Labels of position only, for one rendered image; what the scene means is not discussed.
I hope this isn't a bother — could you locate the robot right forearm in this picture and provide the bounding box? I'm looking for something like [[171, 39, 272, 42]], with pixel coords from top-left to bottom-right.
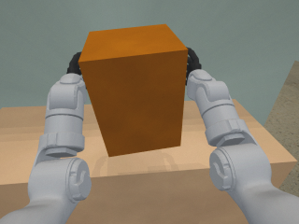
[[187, 69, 272, 177]]

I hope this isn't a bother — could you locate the robot left forearm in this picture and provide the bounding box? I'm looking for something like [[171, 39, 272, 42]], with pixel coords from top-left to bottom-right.
[[27, 73, 87, 198]]

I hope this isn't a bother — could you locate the right robot hand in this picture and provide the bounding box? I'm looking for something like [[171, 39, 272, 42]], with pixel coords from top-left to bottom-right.
[[185, 48, 202, 86]]

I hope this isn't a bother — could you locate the left robot upper arm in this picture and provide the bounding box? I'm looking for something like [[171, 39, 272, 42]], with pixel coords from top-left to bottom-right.
[[0, 157, 92, 224]]

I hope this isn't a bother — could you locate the right robot upper arm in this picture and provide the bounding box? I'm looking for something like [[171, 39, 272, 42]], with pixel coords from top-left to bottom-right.
[[209, 143, 299, 224]]

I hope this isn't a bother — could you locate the carton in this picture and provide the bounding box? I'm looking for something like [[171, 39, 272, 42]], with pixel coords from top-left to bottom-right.
[[78, 24, 189, 157]]

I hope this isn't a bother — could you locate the pedestal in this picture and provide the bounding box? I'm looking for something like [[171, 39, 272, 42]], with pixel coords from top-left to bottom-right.
[[0, 99, 297, 224]]

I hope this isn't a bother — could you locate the left robot hand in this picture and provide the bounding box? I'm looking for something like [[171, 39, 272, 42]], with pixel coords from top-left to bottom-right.
[[66, 52, 87, 90]]

